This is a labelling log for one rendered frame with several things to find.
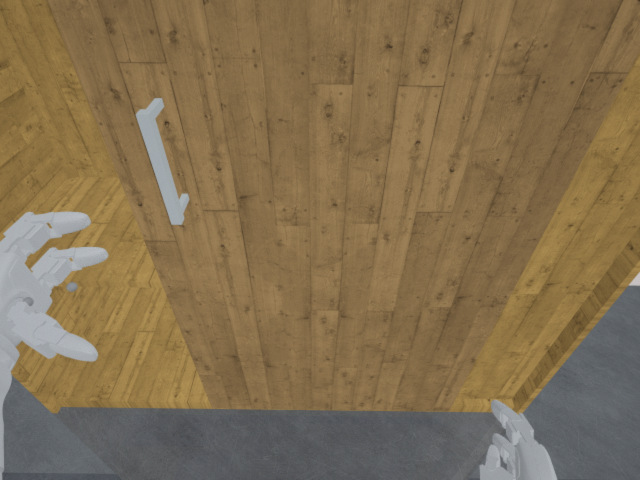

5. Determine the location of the handle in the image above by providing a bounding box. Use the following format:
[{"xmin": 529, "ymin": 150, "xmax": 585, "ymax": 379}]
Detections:
[{"xmin": 136, "ymin": 98, "xmax": 189, "ymax": 225}]

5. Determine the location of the left robot hand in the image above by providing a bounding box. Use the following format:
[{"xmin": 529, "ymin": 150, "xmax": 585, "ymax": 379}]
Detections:
[{"xmin": 0, "ymin": 212, "xmax": 108, "ymax": 361}]

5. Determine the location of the right robot hand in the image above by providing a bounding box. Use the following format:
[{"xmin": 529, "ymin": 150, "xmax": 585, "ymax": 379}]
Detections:
[{"xmin": 480, "ymin": 400, "xmax": 557, "ymax": 480}]

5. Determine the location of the wardrobe door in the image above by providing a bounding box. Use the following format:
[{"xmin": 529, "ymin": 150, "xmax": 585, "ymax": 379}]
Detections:
[
  {"xmin": 47, "ymin": 0, "xmax": 640, "ymax": 411},
  {"xmin": 456, "ymin": 53, "xmax": 640, "ymax": 399}
]

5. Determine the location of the left robot forearm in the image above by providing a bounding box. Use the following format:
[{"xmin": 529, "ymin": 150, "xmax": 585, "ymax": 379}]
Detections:
[{"xmin": 0, "ymin": 333, "xmax": 20, "ymax": 480}]

